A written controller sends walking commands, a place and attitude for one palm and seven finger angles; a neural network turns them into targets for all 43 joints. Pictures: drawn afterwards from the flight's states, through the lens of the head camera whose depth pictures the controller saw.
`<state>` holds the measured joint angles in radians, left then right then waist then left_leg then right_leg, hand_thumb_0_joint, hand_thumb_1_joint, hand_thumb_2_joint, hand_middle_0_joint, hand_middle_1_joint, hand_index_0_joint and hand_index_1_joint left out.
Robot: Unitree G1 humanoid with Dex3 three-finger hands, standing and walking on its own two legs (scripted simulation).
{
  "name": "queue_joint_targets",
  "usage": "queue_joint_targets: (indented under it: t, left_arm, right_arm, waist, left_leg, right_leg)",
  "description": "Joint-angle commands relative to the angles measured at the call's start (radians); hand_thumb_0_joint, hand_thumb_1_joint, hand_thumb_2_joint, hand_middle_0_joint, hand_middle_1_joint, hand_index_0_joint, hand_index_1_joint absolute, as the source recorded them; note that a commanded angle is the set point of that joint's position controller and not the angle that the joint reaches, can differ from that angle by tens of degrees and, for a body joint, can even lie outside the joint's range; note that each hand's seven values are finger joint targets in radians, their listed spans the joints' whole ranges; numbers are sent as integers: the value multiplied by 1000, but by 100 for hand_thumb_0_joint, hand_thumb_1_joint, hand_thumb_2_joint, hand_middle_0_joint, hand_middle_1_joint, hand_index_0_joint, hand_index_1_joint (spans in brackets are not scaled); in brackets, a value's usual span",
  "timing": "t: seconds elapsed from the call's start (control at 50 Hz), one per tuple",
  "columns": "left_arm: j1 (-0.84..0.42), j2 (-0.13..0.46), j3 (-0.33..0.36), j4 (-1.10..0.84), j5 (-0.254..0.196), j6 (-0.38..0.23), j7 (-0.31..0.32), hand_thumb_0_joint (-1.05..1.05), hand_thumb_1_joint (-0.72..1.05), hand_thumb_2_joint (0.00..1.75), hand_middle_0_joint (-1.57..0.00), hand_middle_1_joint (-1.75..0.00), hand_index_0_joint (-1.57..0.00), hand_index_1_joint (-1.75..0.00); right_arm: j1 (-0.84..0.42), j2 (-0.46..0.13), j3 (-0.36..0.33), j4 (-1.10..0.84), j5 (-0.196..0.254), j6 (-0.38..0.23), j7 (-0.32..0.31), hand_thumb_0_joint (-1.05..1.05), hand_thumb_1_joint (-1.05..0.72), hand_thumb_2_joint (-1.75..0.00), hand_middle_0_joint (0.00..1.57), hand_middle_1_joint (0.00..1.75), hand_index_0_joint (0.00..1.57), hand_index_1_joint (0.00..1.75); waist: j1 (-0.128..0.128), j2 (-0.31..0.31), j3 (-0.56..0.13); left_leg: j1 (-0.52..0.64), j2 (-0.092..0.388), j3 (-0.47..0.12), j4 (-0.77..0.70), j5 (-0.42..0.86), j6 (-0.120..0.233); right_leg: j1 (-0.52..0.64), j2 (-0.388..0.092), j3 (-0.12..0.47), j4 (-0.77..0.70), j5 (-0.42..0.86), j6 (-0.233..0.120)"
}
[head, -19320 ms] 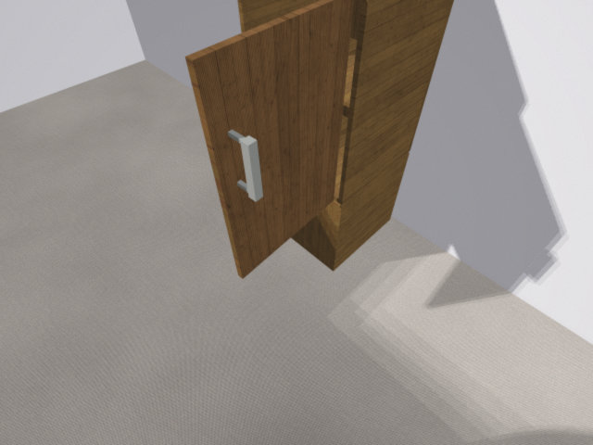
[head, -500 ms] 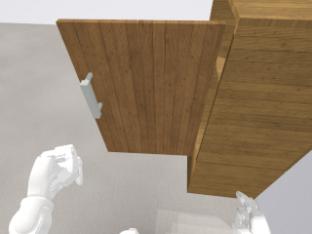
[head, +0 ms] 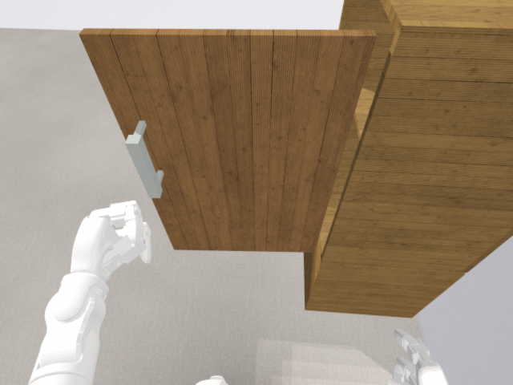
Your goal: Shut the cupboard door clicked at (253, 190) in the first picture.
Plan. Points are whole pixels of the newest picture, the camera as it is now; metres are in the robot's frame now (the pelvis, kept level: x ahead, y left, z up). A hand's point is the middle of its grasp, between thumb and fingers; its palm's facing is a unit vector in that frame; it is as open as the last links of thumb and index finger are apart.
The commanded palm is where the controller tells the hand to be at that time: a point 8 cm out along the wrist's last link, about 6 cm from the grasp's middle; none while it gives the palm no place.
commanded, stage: bring the fist close to the handle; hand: left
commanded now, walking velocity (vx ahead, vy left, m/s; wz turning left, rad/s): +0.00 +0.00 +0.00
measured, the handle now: (148, 161) +0.47 +0.22 +0.08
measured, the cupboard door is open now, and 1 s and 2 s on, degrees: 93 93 81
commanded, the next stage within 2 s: push the door shut along its arc in 0.74 s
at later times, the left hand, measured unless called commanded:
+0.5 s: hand (157, 205) +0.37 +0.18 +0.08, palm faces +0.03 -1.00 -0.02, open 3.1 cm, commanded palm +0.33 +0.23 +0.08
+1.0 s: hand (164, 205) +0.37 +0.17 +0.08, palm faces +0.00 -1.00 -0.05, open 3.1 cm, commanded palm +0.35 +0.22 +0.08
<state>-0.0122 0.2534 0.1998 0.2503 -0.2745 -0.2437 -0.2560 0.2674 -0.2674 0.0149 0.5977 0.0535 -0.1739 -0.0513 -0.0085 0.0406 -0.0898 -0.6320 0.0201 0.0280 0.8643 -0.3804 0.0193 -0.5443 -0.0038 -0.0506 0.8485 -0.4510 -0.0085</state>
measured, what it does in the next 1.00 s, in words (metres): stands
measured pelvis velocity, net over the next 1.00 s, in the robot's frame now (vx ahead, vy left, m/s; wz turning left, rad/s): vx -0.01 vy -0.01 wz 0.00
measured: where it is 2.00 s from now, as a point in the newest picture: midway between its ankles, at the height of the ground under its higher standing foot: outside the picture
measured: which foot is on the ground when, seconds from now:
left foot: down 0.00-1.00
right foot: down 0.00-1.00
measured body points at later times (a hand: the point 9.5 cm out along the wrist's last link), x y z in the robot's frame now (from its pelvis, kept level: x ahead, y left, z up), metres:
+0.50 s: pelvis +0.00 +0.01 +0.00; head +0.04 +0.00 +0.45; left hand +0.36 +0.23 +0.08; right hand +0.11 -0.25 -0.10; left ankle +0.03 +0.11 -0.70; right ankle -0.02 -0.11 -0.70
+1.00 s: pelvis -0.01 -0.01 +0.00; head +0.04 -0.02 +0.45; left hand +0.36 +0.22 +0.08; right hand +0.12 -0.27 -0.11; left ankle +0.03 +0.11 -0.70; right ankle -0.02 -0.12 -0.70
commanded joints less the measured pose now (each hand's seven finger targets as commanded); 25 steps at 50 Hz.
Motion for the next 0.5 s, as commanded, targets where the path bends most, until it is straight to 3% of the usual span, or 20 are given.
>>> queue_joint_targets:
  t: [0.0,0.04,0.06,0.1,0.14,0.16,0.2,0.24,0.26,0.32,0.36,0.38,0.42,0.44,0.46,0.48]
  left_arm:
    - [-353,165,61,-172,-4,-48,38,0,90,90,-130,-150,-130,-150]
    - [-411,201,96,-187,7,-75,66,0,90,90,-130,-150,-130,-150]
    - [-398,230,121,-195,14,-88,81,0,90,90,-130,-150,-130,-150]
    - [-410,166,66,-195,25,-106,91,0,90,90,-130,-150,-130,-150]
    - [-424,147,41,-134,32,-103,88,0,90,90,-130,-150,-130,-150]
    - [-426,174,56,-83,40,-94,86,0,90,90,-130,-150,-130,-150]
    - [-447,120,6,-19,44,-65,74,0,90,90,-130,-150,-130,-150]
    - [-504,135,17,62,39,-35,67,0,90,90,-130,-150,-130,-150]
    - [-499,183,57,90,44,-27,69,0,90,90,-130,-150,-130,-150]
    - [-619,140,21,42,43,-43,81,0,90,90,-130,-150,-130,-150]
    - [-581,212,90,20,44,-74,99,0,90,90,-130,-150,-130,-150]
    - [-563,204,93,8,41,-89,103,0,90,90,-130,-150,-130,-150]
    - [-587,188,73,-6,51,-122,108,0,90,90,-130,-150,-130,-150]
    - [-600,172,52,-2,57,-130,109,0,90,90,-130,-150,-130,-150]
    - [-583,200,73,25,64,-130,112,0,90,90,-130,-150,-130,-150]
    - [-572,177,52,24,67,-129,109,0,90,90,-130,-150,-130,-150]
  right_arm:
    - [-54,-126,-44,-135,-1,-38,-16,0,-90,-90,20,30,20,30]
    - [-51,-123,-44,-127,-7,-36,-14,0,-90,-90,20,30,20,30]
    - [-48,-126,-45,-126,-13,-32,-13,0,-90,-90,20,30,20,30]
    - [-48,-113,-44,-126,-12,-33,-4,0,-90,-90,20,30,20,30]
    - [-36,-117,-44,-111,-11,-28,0,0,-90,-90,20,30,20,30]
    - [-23,-127,-48,-99,-12,-20,1,0,-90,-90,20,30,20,30]
    - [-23,-126,-46,-104,-4,-11,5,0,-90,-90,20,30,20,30]
    - [-14,-136,-47,-95,-1,2,2,0,-90,-90,20,30,20,30]
    - [-9,-143,-48,-94,-2,11,-1,0,-90,-90,20,30,20,30]
    - [-14,-132,-46,-107,-4,15,0,0,-90,-90,20,30,20,30]
    - [-4,-139,-49,-108,-13,18,4,0,-90,-90,20,30,20,30]
    - [-5,-133,-50,-113,-12,21,6,0,-90,-90,20,30,20,30]
    - [-6,-124,-49,-108,-12,21,12,0,-90,-90,20,30,20,30]
    - [-4,-123,-50,-103,-11,22,15,0,-90,-90,20,30,20,30]
    - [6,-130,-53,-96,-14,26,15,0,-90,-90,20,30,20,30]
    - [3,-128,-55,-100,-11,28,17,0,-90,-90,20,30,20,30]
  waist:
    - [-21,-37,-199]
    - [-9,9,-246]
    - [3,4,-279]
    - [-1,46,-321]
    - [-15,45,-292]
    - [-22,-2,-279]
    - [-29,-2,-232]
    - [-40,-46,-187]
    - [-28,-57,-185]
    - [-32,-7,-258]
    - [-4,-2,-323]
    - [-3,-10,-343]
    - [-4,27,-346]
    - [-18,34,-322]
    - [-15,3,-311]
    - [-20,15,-303]
  left_leg:
    - [199,-14,-54,-126,175,6]
    - [231,-10,-61,-125,207,0]
    - [241,-7,-61,-119,230,2]
    - [285,-5,-60,-115,274,-4]
    - [277,0,-61,-113,273,-7]
    - [257,3,-67,-112,257,-4]
    - [233,1,-66,-127,215,-6]
    - [201,-2,-69,-136,160,-4]
    - [187,-1,-71,-138,153,-2]
    - [242,-4,-66,-130,197,-3]
    - [263,-3,-66,-119,255,-5]
    - [271,-4,-62,-115,275,-3]
    - [277,-3,-57,-112,293,-7]
    - [276,-1,-55,-110,280,-7]
    - [257,1,-59,-110,270,-4]
    - [259,-1,-52,-112,271,-1]
  right_leg:
    - [6,17,12,-122,246,-4]
    - [16,19,9,-103,261,-13]
    - [33,22,12,-97,276,-14]
    - [24,21,5,-85,303,-15]
    - [2,24,1,-88,300,-15]
    - [0,27,-1,-92,288,-14]
    - [-19,25,-3,-105,262,-12]
    - [-35,25,-2,-124,227,-10]
    - [-22,26,-1,-127,216,-13]
    - [-16,21,2,-116,252,-14]
    - [22,25,5,-101,295,-18]
    - [33,24,8,-99,316,-17]
    - [26,26,9,-89,324,-18]
    - [6,27,8,-92,313,-16]
    - [12,30,7,-93,306,-17]
    - [10,29,12,-97,315,-15]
